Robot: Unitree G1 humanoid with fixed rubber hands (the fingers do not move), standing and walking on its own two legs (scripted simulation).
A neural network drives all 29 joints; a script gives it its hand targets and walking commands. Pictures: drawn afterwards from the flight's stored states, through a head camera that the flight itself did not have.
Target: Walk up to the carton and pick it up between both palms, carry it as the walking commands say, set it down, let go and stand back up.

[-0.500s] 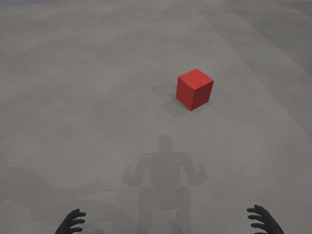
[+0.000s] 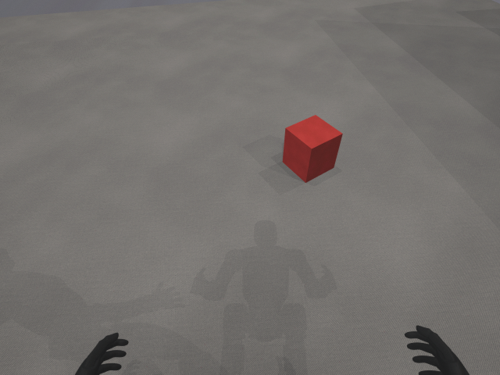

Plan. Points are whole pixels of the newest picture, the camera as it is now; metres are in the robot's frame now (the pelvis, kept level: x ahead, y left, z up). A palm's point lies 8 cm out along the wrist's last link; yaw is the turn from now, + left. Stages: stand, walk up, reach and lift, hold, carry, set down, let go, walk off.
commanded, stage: stand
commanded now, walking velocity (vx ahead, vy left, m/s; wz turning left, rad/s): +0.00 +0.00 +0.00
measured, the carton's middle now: (310, 148) +1.37 -0.30 -0.64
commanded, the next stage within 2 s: walk up in 1.62 s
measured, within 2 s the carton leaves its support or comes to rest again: neither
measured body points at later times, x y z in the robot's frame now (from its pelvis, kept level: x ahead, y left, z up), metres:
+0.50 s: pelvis +0.00 +0.00 +0.01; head +0.01 +0.00 +0.46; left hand +0.14 +0.31 -0.08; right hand +0.15 -0.31 -0.08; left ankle +0.01 +0.12 -0.73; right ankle +0.01 -0.12 -0.73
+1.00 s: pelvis +0.00 +0.00 +0.02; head +0.00 +0.01 +0.47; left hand +0.10 +0.32 -0.09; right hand +0.12 -0.31 -0.09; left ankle +0.01 +0.12 -0.73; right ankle +0.01 -0.12 -0.73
